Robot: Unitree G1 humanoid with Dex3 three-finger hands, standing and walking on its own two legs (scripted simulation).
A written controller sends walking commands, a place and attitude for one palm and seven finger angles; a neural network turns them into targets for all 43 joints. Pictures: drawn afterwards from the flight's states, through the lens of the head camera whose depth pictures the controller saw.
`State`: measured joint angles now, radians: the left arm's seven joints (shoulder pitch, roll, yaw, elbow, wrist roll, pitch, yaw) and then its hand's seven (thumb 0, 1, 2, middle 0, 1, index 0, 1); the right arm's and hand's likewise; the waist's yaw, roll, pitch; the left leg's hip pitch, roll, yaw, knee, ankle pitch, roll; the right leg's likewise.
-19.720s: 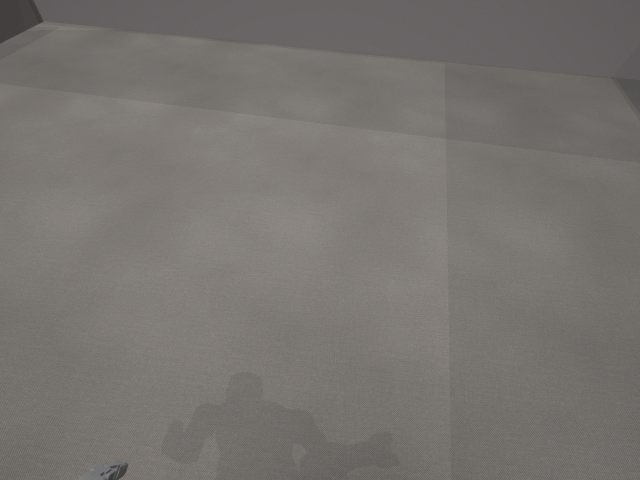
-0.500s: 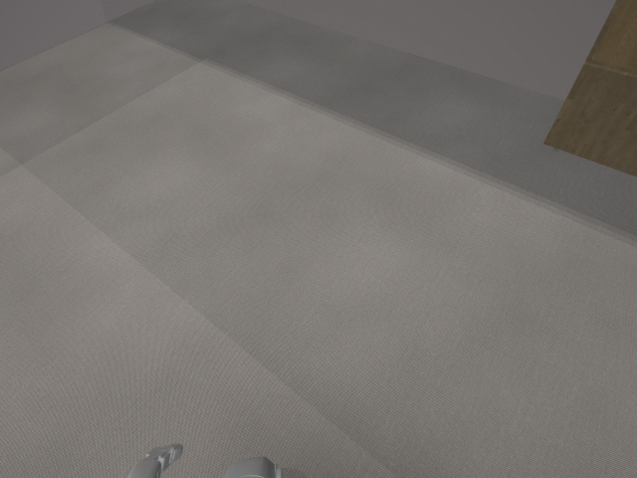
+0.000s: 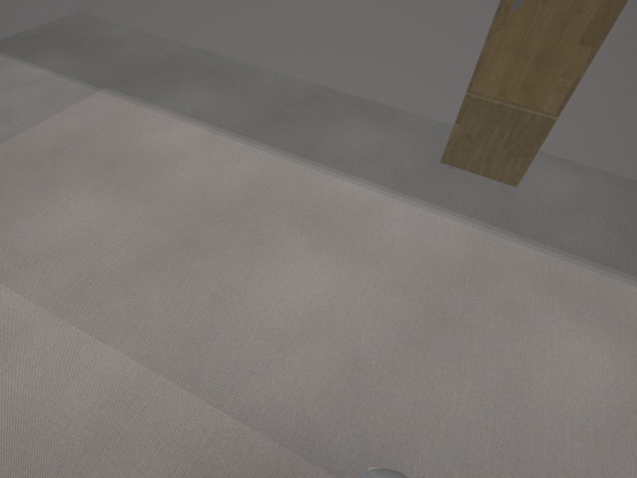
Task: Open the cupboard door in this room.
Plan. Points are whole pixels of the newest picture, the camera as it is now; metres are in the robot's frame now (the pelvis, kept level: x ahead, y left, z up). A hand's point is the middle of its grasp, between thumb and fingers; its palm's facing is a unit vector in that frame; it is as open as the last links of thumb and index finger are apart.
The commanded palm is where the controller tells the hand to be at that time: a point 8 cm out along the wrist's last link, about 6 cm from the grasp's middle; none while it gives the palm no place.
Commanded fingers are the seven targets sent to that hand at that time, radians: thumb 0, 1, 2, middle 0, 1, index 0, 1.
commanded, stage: turn or walk to find it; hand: left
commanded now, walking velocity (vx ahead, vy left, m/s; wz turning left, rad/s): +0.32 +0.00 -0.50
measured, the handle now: out of the picture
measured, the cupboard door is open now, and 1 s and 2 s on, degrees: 0 0 0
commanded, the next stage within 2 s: stand and wait in 1.60 s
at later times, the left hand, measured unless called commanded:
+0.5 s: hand (291, 403) +0.26 +0.06 -0.16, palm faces -0.22 -0.95 -0.23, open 7.2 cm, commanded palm none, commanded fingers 0.00 0.90 0.90 -0.20 -0.30 -0.20 -0.30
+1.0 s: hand (304, 320) +0.42 +0.05 -0.18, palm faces -0.31 -0.93 -0.18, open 7.4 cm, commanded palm none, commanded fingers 0.00 0.90 0.90 -0.20 -0.30 -0.20 -0.30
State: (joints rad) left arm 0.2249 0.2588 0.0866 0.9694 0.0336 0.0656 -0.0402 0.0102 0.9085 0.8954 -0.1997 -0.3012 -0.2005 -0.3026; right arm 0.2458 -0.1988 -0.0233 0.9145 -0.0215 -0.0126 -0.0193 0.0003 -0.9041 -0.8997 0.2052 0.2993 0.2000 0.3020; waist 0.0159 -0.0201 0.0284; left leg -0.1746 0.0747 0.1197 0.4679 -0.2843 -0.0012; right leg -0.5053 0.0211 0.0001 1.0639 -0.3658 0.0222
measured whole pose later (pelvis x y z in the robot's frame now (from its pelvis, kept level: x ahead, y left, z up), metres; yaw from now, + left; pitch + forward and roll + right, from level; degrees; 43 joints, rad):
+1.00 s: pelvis +0.35 -0.12 -0.01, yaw -21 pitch -1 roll +1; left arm 0.26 0.19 0.05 1.10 0.03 -0.02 -0.02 0.01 0.91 0.90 -0.20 -0.30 -0.20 -0.30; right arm 0.24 -0.16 -0.04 1.02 -0.02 -0.08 -0.01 0.00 -0.91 -0.90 0.20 0.30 0.20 0.30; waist 0.01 -0.02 0.06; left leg -0.22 0.07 0.21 0.49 -0.26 0.01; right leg -0.48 -0.08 -0.05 1.17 -0.34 -0.01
